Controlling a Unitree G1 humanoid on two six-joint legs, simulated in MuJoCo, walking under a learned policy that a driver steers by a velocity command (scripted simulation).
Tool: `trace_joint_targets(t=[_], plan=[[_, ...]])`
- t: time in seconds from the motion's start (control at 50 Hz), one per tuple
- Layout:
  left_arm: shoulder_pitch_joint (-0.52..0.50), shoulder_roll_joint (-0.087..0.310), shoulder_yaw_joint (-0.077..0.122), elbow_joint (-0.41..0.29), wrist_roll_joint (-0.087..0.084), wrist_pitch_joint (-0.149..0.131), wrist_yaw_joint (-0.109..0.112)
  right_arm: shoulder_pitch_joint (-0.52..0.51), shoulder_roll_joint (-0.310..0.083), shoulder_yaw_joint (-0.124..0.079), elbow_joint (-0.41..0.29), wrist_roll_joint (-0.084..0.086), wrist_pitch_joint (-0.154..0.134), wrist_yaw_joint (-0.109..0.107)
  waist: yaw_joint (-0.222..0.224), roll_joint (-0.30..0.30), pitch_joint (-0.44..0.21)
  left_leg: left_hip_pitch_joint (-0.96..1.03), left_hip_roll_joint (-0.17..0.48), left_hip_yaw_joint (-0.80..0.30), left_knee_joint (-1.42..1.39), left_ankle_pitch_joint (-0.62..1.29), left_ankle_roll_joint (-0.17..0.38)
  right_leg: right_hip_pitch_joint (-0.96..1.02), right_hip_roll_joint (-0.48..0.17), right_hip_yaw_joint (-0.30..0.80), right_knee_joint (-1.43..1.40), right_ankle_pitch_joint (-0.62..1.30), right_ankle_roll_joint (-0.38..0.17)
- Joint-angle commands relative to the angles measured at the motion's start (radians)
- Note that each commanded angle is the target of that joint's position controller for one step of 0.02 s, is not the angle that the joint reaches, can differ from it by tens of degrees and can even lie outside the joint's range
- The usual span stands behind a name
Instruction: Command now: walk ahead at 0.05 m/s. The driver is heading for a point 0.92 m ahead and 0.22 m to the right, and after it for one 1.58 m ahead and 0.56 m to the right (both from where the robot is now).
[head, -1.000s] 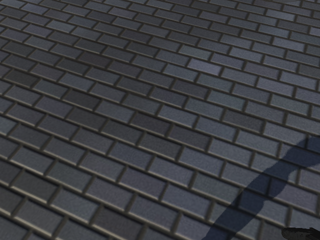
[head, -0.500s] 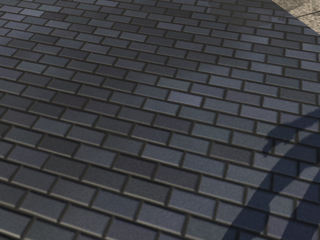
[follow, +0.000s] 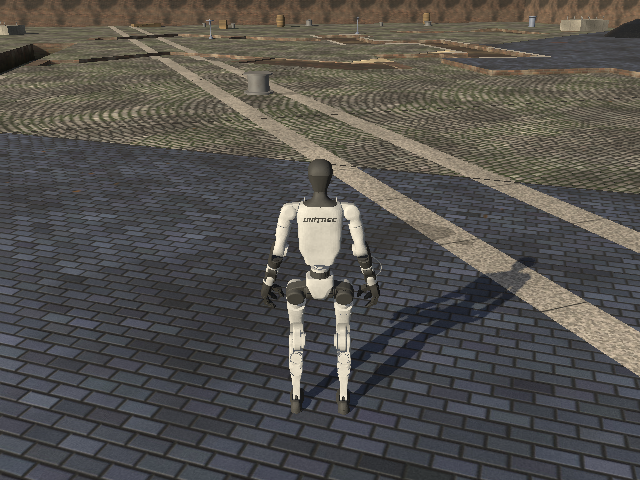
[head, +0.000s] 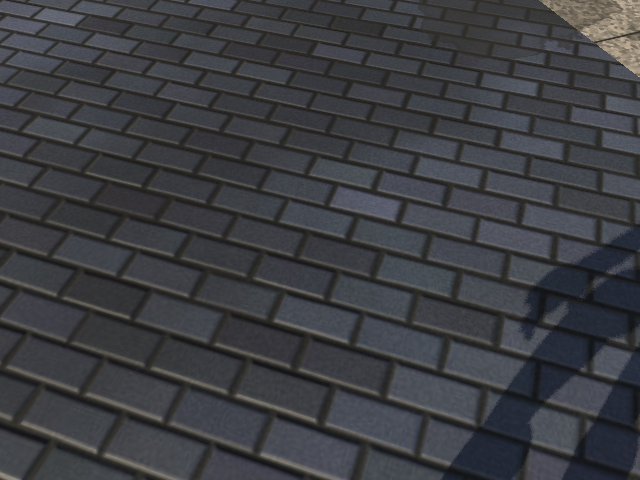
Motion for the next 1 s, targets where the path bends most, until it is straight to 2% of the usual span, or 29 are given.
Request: trace_joint_targets(t=[0.02,0.06,0.1,0.18,0.22,0.24,0.26,0.28,0.3,0.32,0.34,0.36,0.38,0.44,0.48,0.52,0.58,0.62,0.66,0.68,0.7,0.72,0.74,0.76,0.78,0.82,0.88,0.94,1.0], plan=[[0.024,0.107,0.019,-0.010,0.000,-0.004,0.005,0.023,-0.101,-0.016,-0.004,0.000,-0.006,-0.004,-0.002,-0.004,-0.072,0.045,0.021,-0.017,-0.055,0.144,0.023,-0.003,-0.023,0.017,-0.075,0.154,-0.024],[0.032,0.123,0.027,-0.002,-0.011,0.001,0.009,0.027,-0.112,-0.022,0.008,0.011,-0.004,-0.005,-0.002,-0.013,-0.025,-0.018,-0.007,0.004,-0.030,-0.193,0.043,-0.057,-0.005,0.015,-0.070,-0.194,-0.052],[0.033,0.131,0.031,-0.013,-0.016,-0.008,0.012,0.014,-0.112,-0.023,-0.001,0.015,-0.017,-0.006,0.003,-0.023,0.074,-0.127,0.002,-0.021,-0.022,-0.383,0.066,-0.134,-0.034,0.069,-0.095,-0.414,-0.084],[0.137,0.168,0.048,0.006,-0.032,-0.055,0.000,-0.001,-0.065,-0.015,-0.014,0.022,-0.080,0.016,0.028,-0.114,0.097,-0.253,-0.008,0.006,0.130,-0.261,0.073,-0.050,-0.176,0.299,-0.176,-0.475,-0.179],[0.148,0.190,0.055,0.006,-0.035,-0.067,-0.007,0.007,-0.044,-0.010,-0.019,0.029,-0.103,0.031,0.010,-0.170,0.092,-0.251,-0.012,0.023,0.185,-0.174,0.091,-0.034,-0.266,0.435,-0.231,-0.428,-0.232],[0.115,0.183,0.054,-0.008,-0.036,-0.071,-0.010,0.037,-0.045,-0.010,-0.008,0.031,-0.110,0.036,-0.016,-0.162,0.090,-0.188,-0.008,0.018,0.139,-0.158,0.107,-0.068,-0.262,0.416,-0.205,-0.344,-0.224],[0.051,0.168,0.051,-0.035,-0.038,-0.073,-0.013,0.111,-0.058,-0.016,0.021,0.033,-0.115,0.039,-0.061,-0.135,0.077,-0.084,-0.004,0.006,0.064,-0.131,0.121,-0.119,-0.219,0.334,-0.149,-0.234,-0.190],[-0.037,0.140,0.042,-0.076,-0.038,-0.079,-0.017,0.217,-0.092,-0.028,0.062,0.033,-0.119,0.040,-0.111,-0.054,0.062,0.061,0.030,-0.073,-0.021,-0.096,0.142,-0.219,-0.132,0.192,-0.013,-0.064,-0.133],[-0.087,0.092,0.032,-0.119,-0.029,-0.099,-0.021,0.355,-0.192,-0.060,0.113,0.040,-0.120,0.039,-0.142,0.182,0.017,0.294,0.154,-0.318,-0.126,0.023,0.202,-0.409,0.020,-0.019,0.310,0.091,-0.046],[-0.072,0.094,0.034,-0.125,-0.019,-0.116,-0.021,0.441,-0.213,-0.063,0.125,0.027,-0.120,0.048,-0.161,0.305,-0.027,0.467,0.322,-0.579,-0.196,0.221,0.279,-0.628,0.069,-0.023,0.581,-0.218,-0.009],[-0.059,0.113,0.040,-0.122,-0.037,-0.123,-0.028,0.402,-0.141,-0.038,0.113,0.011,-0.127,0.050,-0.121,0.165,-0.007,0.473,0.355,-0.575,-0.171,0.275,0.290,-0.721,0.018,0.058,0.726,-0.283,-0.031],[-0.051,0.094,0.035,-0.119,-0.056,-0.125,-0.037,0.365,-0.112,-0.029,0.096,0.005,-0.132,0.051,-0.094,0.110,0.009,0.472,0.341,-0.502,-0.164,0.304,0.278,-0.778,-0.019,0.074,0.794,-0.230,-0.053],[-0.070,0.086,0.035,-0.126,-0.058,-0.126,-0.042,0.345,-0.101,-0.021,0.090,0.009,-0.132,0.054,-0.081,0.070,0.039,0.462,0.326,-0.423,-0.182,0.329,0.259,-0.834,-0.054,0.056,0.793,-0.164,-0.063],[-0.101,0.061,0.037,-0.148,-0.036,-0.117,-0.055,0.320,-0.051,0.006,0.076,0.006,-0.109,0.043,-0.054,0.079,0.054,0.332,0.246,-0.243,-0.262,0.401,0.194,-0.730,-0.099,0.002,0.635,-0.004,-0.048],[-0.166,0.028,0.023,-0.181,-0.030,-0.107,-0.061,0.263,-0.075,0.008,0.044,-0.001,-0.100,0.024,-0.046,0.082,0.084,0.164,0.185,-0.141,-0.324,0.375,0.184,-0.584,-0.072,-0.044,0.425,0.120,-0.016],[-0.254,0.009,0.011,-0.219,-0.027,-0.100,-0.060,0.287,-0.121,-0.001,0.041,0.000,-0.104,0.011,-0.064,0.098,0.098,0.057,0.162,-0.094,-0.385,0.339,0.178,-0.423,-0.029,-0.080,0.232,0.232,-0.008],[-0.289,0.058,0.021,-0.249,-0.034,-0.092,-0.062,0.331,-0.140,-0.015,0.063,0.020,-0.109,0.006,-0.047,0.111,0.120,0.123,0.203,-0.079,-0.387,0.410,0.163,-0.362,-0.011,-0.057,0.097,0.294,-0.039],[-0.220,0.102,0.042,-0.241,-0.028,-0.096,-0.063,0.321,-0.147,-0.021,0.063,0.013,-0.098,0.005,0.005,0.128,0.049,0.207,0.211,-0.057,-0.254,0.730,0.125,-0.255,0.027,-0.057,0.060,0.304,-0.070],[0.035,0.153,0.077,-0.157,-0.022,-0.093,-0.057,0.284,-0.145,-0.022,0.046,0.003,-0.078,0.004,0.130,0.137,-0.116,0.196,0.165,-0.021,0.037,0.934,0.068,0.038,0.062,-0.067,0.051,0.363,-0.113],[0.152,0.195,0.088,-0.127,-0.008,-0.088,-0.049,0.294,-0.124,-0.014,0.027,-0.009,-0.076,0.007,0.162,0.072,-0.213,0.023,0.117,-0.013,0.268,0.696,0.032,0.292,-0.058,0.042,0.095,0.591,-0.150],[0.209,0.262,0.090,-0.112,0.019,-0.080,-0.047,0.471,0.015,0.023,0.040,-0.017,-0.083,0.018,0.076,-0.217,-0.410,-0.286,-0.060,0.000,0.717,-0.137,-0.032,0.623,-0.374,0.436,0.090,0.823,-0.353],[0.226,0.202,0.075,-0.102,0.009,-0.074,-0.054,0.481,-0.018,0.013,0.074,0.008,-0.100,0.026,0.100,-0.204,-0.525,-0.295,-0.106,-0.171,0.916,-0.400,-0.031,0.567,-0.408,0.629,-0.046,0.774,-0.398],[0.094,0.176,0.064,-0.121,-0.009,-0.077,-0.055,0.376,-0.078,-0.006,0.035,0.034,-0.106,0.029,0.066,-0.156,-0.344,-0.355,-0.041,-0.159,0.947,-0.359,-0.020,0.377,-0.363,0.478,-0.088,0.660,-0.351],[-0.014,0.128,0.048,-0.141,-0.012,-0.081,-0.053,0.287,-0.088,-0.008,0.009,0.035,-0.103,0.020,0.037,-0.075,-0.209,-0.365,0.015,-0.104,0.895,-0.287,-0.014,0.201,-0.318,0.352,-0.126,0.605,-0.305],[-0.068,0.092,0.034,-0.144,-0.007,-0.088,-0.055,0.244,-0.090,-0.016,0.004,0.023,-0.090,0.006,0.011,-0.016,-0.137,-0.331,0.048,-0.082,0.839,-0.242,-0.015,0.053,-0.275,0.266,-0.167,0.595,-0.278],[-0.097,0.072,0.027,-0.124,0.019,-0.095,-0.060,0.274,-0.058,-0.021,0.004,0.008,-0.059,-0.007,-0.040,-0.050,-0.114,-0.178,0.085,-0.086,0.721,-0.186,-0.006,-0.127,-0.223,0.173,-0.213,0.573,-0.254],[-0.115,0.086,0.025,-0.103,0.035,-0.096,-0.050,0.259,-0.015,-0.014,-0.010,0.001,-0.034,-0.021,-0.075,-0.086,-0.108,-0.089,0.086,-0.060,0.455,-0.172,-0.017,-0.233,-0.189,0.095,-0.241,0.556,-0.263],[-0.091,0.128,0.035,-0.095,0.020,-0.075,-0.027,0.176,-0.048,-0.017,-0.030,-0.004,-0.014,-0.021,-0.045,-0.090,-0.143,-0.027,0.076,-0.046,0.268,-0.028,-0.022,-0.227,-0.190,0.120,-0.274,0.226,-0.250],[-0.097,0.112,0.026,-0.087,0.001,-0.054,-0.015,0.140,-0.060,-0.024,-0.028,-0.015,-0.002,-0.014,-0.060,-0.076,-0.084,0.063,0.048,-0.017,0.116,0.084,-0.003,-0.302,-0.158,0.136,-0.292,-0.163,-0.189]])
